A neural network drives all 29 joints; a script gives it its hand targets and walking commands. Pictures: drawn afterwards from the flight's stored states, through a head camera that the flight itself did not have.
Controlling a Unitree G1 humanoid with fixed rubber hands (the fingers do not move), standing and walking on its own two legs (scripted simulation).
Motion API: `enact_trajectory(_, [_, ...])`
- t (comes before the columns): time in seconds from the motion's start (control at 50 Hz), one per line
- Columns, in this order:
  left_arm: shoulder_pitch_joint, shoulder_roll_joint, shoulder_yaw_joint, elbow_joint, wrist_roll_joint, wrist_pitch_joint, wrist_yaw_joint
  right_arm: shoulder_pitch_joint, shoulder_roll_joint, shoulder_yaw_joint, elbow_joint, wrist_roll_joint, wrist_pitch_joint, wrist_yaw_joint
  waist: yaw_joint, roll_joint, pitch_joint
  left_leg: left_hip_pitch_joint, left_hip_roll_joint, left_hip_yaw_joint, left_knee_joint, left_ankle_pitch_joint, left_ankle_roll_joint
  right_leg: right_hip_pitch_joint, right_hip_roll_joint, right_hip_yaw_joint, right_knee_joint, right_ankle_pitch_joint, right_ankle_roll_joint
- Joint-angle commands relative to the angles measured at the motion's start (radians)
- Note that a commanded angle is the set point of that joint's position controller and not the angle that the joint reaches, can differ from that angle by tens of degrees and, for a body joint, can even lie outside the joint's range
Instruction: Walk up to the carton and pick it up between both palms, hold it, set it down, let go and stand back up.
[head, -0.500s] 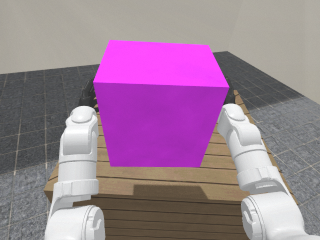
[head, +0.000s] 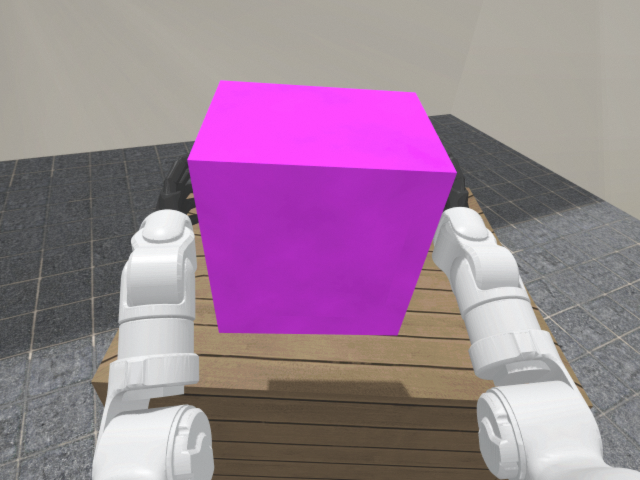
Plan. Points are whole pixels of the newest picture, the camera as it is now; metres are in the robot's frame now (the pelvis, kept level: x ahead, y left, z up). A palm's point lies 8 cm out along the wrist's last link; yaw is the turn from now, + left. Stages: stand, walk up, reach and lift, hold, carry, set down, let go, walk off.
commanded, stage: hold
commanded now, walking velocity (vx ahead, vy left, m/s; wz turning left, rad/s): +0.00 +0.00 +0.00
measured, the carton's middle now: (314, 215) +0.38 +0.00 +0.19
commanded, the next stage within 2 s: none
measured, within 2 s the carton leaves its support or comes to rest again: neither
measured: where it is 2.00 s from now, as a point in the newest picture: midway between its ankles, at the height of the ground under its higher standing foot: outside the picture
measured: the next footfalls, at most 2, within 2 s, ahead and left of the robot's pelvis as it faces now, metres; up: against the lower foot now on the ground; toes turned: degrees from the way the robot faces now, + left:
none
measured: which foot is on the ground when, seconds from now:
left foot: down 0.00-1.00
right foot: down 0.00-1.00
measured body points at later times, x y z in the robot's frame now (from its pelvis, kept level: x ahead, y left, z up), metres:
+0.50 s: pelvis +0.01 -0.01 +0.00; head -0.05 +0.02 +0.45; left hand +0.39 +0.16 +0.20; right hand +0.39 -0.17 +0.21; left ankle +0.01 +0.11 -0.75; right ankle +0.02 -0.12 -0.75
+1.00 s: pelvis +0.00 +0.00 +0.00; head -0.06 +0.03 +0.44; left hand +0.37 +0.17 +0.21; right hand +0.38 -0.17 +0.22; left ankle +0.01 +0.11 -0.75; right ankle +0.02 -0.12 -0.75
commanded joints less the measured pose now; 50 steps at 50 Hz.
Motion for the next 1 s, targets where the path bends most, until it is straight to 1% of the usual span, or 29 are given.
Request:
enact_trajectory(0.0, [-0.856, -0.609, -0.510, -0.058, -0.185, -0.095, -0.104, -0.828, 0.693, 0.333, -0.245, 0.049, -0.043, 0.124, 0.012, 0.047, -0.308, 0.012, -0.044, 0.028, -0.085, 0.124, -0.030, -0.002, 0.043, -0.035, -0.030, 0.014, 0.021])
enact_trajectory(0.06, [-0.863, -0.636, -0.512, 0.021, -0.180, -0.098, -0.102, -0.861, 0.691, 0.291, -0.184, 0.029, -0.062, 0.132, -0.023, 0.080, -0.274, -0.010, -0.036, 0.022, -0.105, 0.053, -0.025, -0.004, 0.041, -0.028, -0.041, -0.033, 0.014])
enact_trajectory(0.1, [-0.925, -0.601, -0.478, 0.061, -0.167, -0.110, -0.106, -0.881, 0.675, 0.242, -0.094, 0.022, -0.060, 0.139, -0.017, 0.104, -0.228, -0.061, -0.035, 0.024, -0.120, -0.028, -0.021, -0.034, 0.032, -0.026, -0.049, -0.099, 0.019])
enact_trajectory(0.12, [-0.908, -0.611, -0.450, 0.053, -0.168, -0.118, -0.099, -0.870, 0.668, 0.245, -0.118, 0.011, -0.069, 0.145, -0.004, 0.073, -0.270, -0.049, -0.033, 0.024, -0.119, -0.004, -0.020, -0.005, 0.045, -0.044, -0.039, -0.080, 0.015])
enact_trajectory(0.14, [-0.899, -0.625, -0.459, 0.054, -0.167, -0.117, -0.097, -0.853, 0.659, 0.247, -0.085, 0.017, -0.074, 0.144, -0.001, 0.095, -0.272, -0.011, -0.030, 0.022, -0.110, 0.061, -0.034, -0.005, 0.043, -0.042, -0.032, -0.029, 0.017])
enact_trajectory(0.18, [-0.902, -0.624, -0.490, 0.015, -0.200, -0.122, -0.087, -0.896, 0.683, 0.280, -0.155, 0.040, -0.089, 0.138, 0.000, 0.083, -0.376, 0.051, -0.041, 0.030, -0.063, 0.179, -0.030, 0.013, 0.042, -0.039, -0.022, 0.060, 0.012])
enact_trajectory(0.24, [-0.867, -0.623, -0.450, 0.091, -0.169, -0.119, -0.089, -0.885, 0.685, 0.279, -0.099, 0.035, -0.074, 0.130, -0.002, 0.053, -0.315, 0.034, -0.046, 0.026, -0.067, 0.147, -0.026, -0.010, 0.045, -0.035, -0.042, 0.011, 0.017])
enact_trajectory(0.28, [-0.864, -0.616, -0.492, -0.023, -0.192, -0.128, -0.087, -0.860, 0.685, 0.309, -0.167, 0.062, -0.090, 0.126, -0.002, 0.051, -0.421, 0.078, -0.033, 0.022, -0.052, 0.242, -0.035, 0.035, 0.056, -0.043, -0.023, 0.112, 0.016])
enact_trajectory(0.32, [-0.867, -0.651, -0.532, -0.042, -0.209, -0.124, -0.080, -0.856, 0.680, 0.337, -0.200, 0.081, -0.086, 0.125, -0.013, 0.094, -0.433, 0.102, -0.034, 0.007, -0.032, 0.345, -0.058, 0.026, 0.062, -0.039, -0.011, 0.163, 0.014])
enact_trajectory(0.38, [-0.825, -0.628, -0.545, -0.074, -0.224, -0.124, -0.077, -0.821, 0.708, 0.380, -0.271, 0.089, -0.079, 0.107, -0.015, 0.032, -0.458, 0.104, -0.056, 0.011, -0.014, 0.355, -0.042, 0.076, 0.054, -0.036, -0.013, 0.257, 0.032])
enact_trajectory(0.4, [-0.806, -0.636, -0.553, -0.116, -0.235, -0.133, -0.071, -0.814, 0.703, 0.401, -0.327, 0.111, -0.078, 0.100, 0.003, 0.043, -0.481, 0.097, -0.055, 0.004, -0.002, 0.388, -0.042, 0.085, 0.060, -0.028, -0.006, 0.297, 0.035])
enact_trajectory(0.42, [-0.790, -0.625, -0.546, -0.102, -0.223, -0.126, -0.067, -0.783, 0.701, 0.414, -0.306, 0.120, -0.065, 0.093, -0.005, 0.063, -0.447, 0.079, -0.059, 0.002, -0.004, 0.370, -0.047, 0.078, 0.054, -0.020, -0.006, 0.281, 0.034])
enact_trajectory(0.46, [-0.751, -0.613, -0.563, -0.133, -0.225, -0.114, -0.072, -0.743, 0.691, 0.420, -0.316, 0.137, -0.051, 0.081, -0.013, 0.040, -0.423, 0.073, -0.065, -0.002, -0.012, 0.377, -0.051, 0.084, 0.052, -0.018, 0.000, 0.345, 0.048])
enact_trajectory(0.48, [-0.758, -0.624, -0.586, -0.175, -0.234, -0.115, -0.077, -0.739, 0.706, 0.434, -0.372, 0.146, -0.055, 0.079, -0.009, 0.040, -0.425, 0.069, -0.060, 0.004, -0.012, 0.403, -0.053, 0.101, 0.054, -0.017, 0.006, 0.359, 0.040])
enact_trajectory(0.54, [-0.735, -0.561, -0.535, -0.133, -0.194, -0.092, -0.092, -0.732, 0.680, 0.431, -0.319, 0.141, -0.025, 0.074, 0.012, 0.038, -0.324, 0.044, -0.060, 0.013, -0.033, 0.322, -0.038, 0.093, 0.046, -0.008, -0.013, 0.292, 0.048])
enact_trajectory(0.56, [-0.721, -0.578, -0.548, -0.159, -0.193, -0.086, -0.093, -0.705, 0.681, 0.431, -0.317, 0.150, -0.027, 0.074, -0.007, 0.052, -0.324, 0.046, -0.060, 0.008, -0.034, 0.348, -0.048, 0.078, 0.043, -0.008, -0.001, 0.295, 0.043])
enact_trajectory(0.58, [-0.718, -0.598, -0.571, -0.174, -0.204, -0.081, -0.095, -0.723, 0.684, 0.426, -0.367, 0.149, -0.030, 0.069, -0.021, 0.080, -0.336, 0.065, -0.066, 0.011, -0.018, 0.368, -0.054, 0.074, 0.042, -0.010, 0.000, 0.312, 0.036])
enact_trajectory(0.62, [-0.743, -0.611, -0.620, -0.276, -0.230, -0.085, -0.094, -0.742, 0.703, 0.452, -0.441, 0.159, -0.028, 0.071, -0.027, 0.057, -0.430, 0.108, -0.055, -0.006, 0.003, 0.422, -0.055, 0.095, 0.056, -0.024, 0.006, 0.356, 0.038])
enact_trajectory(0.64, [-0.729, -0.610, -0.618, -0.241, -0.232, -0.077, -0.092, -0.742, 0.702, 0.444, -0.462, 0.147, -0.024, 0.067, -0.024, 0.062, -0.411, 0.110, -0.063, -0.003, 0.002, 0.426, -0.059, 0.088, 0.051, -0.016, 0.010, 0.356, 0.042])
enact_trajectory(0.66, [-0.741, -0.626, -0.655, -0.312, -0.253, -0.089, -0.084, -0.740, 0.713, 0.469, -0.500, 0.152, -0.031, 0.068, -0.023, 0.075, -0.464, 0.115, -0.061, -0.010, 0.003, 0.452, -0.068, 0.086, 0.051, -0.015, 0.018, 0.361, 0.037])
enact_trajectory(0.72, [-0.728, -0.589, -0.629, -0.242, -0.221, -0.074, -0.078, -0.709, 0.657, 0.421, -0.403, 0.133, -0.008, 0.069, -0.041, 0.085, -0.339, 0.093, -0.051, -0.005, -0.021, 0.375, -0.071, 0.028, 0.057, -0.030, -0.005, 0.252, 0.030])
enact_trajectory(0.76, [-0.749, -0.596, -0.615, -0.217, -0.216, -0.067, -0.090, -0.692, 0.666, 0.394, -0.367, 0.098, 0.002, 0.085, -0.022, 0.066, -0.310, 0.063, -0.055, -0.001, -0.040, 0.281, -0.062, 0.016, 0.050, -0.017, -0.017, 0.165, 0.026])
enact_trajectory(0.78, [-0.741, -0.611, -0.607, -0.201, -0.221, -0.057, -0.090, -0.705, 0.683, 0.400, -0.371, 0.100, 0.000, 0.092, -0.022, 0.050, -0.308, 0.064, -0.053, 0.004, -0.051, 0.277, -0.056, 0.028, 0.052, -0.018, -0.022, 0.166, 0.017])
enact_trajectory(0.84, [-0.733, -0.598, -0.589, -0.185, -0.205, -0.050, -0.100, -0.716, 0.667, 0.389, -0.322, 0.116, 0.001, 0.089, -0.021, 0.085, -0.316, 0.070, -0.047, 0.006, -0.043, 0.294, -0.057, 0.025, 0.052, -0.019, -0.020, 0.175, 0.024])
enact_trajectory(0.86, [-0.731, -0.614, -0.591, -0.175, -0.209, -0.051, -0.098, -0.748, 0.662, 0.397, -0.361, 0.111, -0.004, 0.091, -0.018, 0.071, -0.315, 0.054, -0.035, 0.007, -0.053, 0.288, -0.061, 0.032, 0.059, -0.026, -0.012, 0.157, 0.018])
enact_trajectory(0.88, [-0.786, -0.605, -0.589, -0.189, -0.212, -0.056, -0.100, -0.767, 0.670, 0.385, -0.333, 0.116, -0.009, 0.093, -0.019, 0.113, -0.348, 0.058, -0.043, 0.008, -0.046, 0.286, -0.057, 0.046, 0.050, -0.014, -0.010, 0.176, 0.016])
enact_trajectory(0.92, [-0.775, -0.618, -0.580, -0.128, -0.206, -0.057, -0.104, -0.774, 0.662, 0.365, -0.300, 0.090, -0.011, 0.100, -0.028, 0.072, -0.313, 0.073, -0.041, 0.015, -0.043, 0.288, -0.054, 0.032, 0.054, -0.023, -0.017, 0.172, 0.016])
enact_trajectory(0.96, [-0.774, -0.614, -0.563, -0.160, -0.205, -0.071, -0.099, -0.780, 0.682, 0.384, -0.332, 0.106, -0.021, 0.106, -0.013, 0.064, -0.346, 0.055, -0.044, 0.012, -0.049, 0.281, -0.051, 0.049, 0.057, -0.028, -0.010, 0.149, 0.022])
enact_trajectory(0.98, [-0.778, -0.600, -0.536, -0.095, -0.200, -0.068, -0.100, -0.795, 0.686, 0.397, -0.293, 0.103, -0.020, 0.104, 0.003, 0.060, -0.324, 0.048, -0.042, 0.010, -0.045, 0.280, -0.046, 0.057, 0.056, -0.026, -0.015, 0.171, 0.019])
